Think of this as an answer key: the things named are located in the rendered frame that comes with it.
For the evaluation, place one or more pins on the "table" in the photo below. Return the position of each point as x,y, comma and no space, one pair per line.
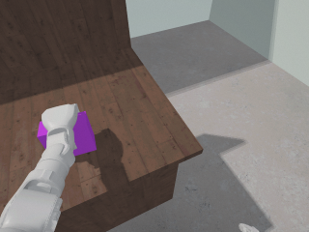
57,52

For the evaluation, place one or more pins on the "left robot forearm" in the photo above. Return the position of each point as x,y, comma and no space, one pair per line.
52,169

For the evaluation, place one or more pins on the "robot left upper arm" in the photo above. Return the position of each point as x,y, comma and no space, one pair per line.
33,211

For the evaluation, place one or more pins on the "left robot hand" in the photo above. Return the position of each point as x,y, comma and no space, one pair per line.
62,115

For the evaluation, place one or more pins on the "sponge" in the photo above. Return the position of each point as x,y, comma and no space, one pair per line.
84,137

